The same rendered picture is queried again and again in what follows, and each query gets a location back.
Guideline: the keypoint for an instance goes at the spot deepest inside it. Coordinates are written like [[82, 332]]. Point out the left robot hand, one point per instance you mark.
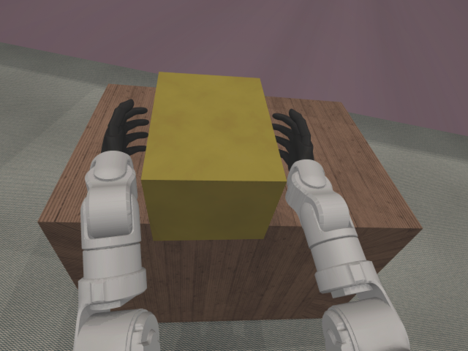
[[116, 138]]

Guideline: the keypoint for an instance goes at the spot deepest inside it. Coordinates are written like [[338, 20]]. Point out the left robot forearm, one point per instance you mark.
[[110, 232]]

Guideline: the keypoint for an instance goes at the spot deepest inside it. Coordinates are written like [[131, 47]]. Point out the right robot forearm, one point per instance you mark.
[[342, 268]]

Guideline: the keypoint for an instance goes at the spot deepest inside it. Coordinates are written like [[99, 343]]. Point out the right robot upper arm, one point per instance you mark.
[[365, 325]]

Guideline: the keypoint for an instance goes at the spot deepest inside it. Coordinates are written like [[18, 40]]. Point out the pedestal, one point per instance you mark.
[[241, 279]]

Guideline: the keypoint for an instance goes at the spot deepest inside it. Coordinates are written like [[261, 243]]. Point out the right robot hand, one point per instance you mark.
[[299, 145]]

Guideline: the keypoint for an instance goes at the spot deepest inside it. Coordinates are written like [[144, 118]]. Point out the left robot upper arm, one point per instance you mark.
[[126, 330]]

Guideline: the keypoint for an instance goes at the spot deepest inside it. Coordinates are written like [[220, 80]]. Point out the carton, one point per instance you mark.
[[212, 168]]

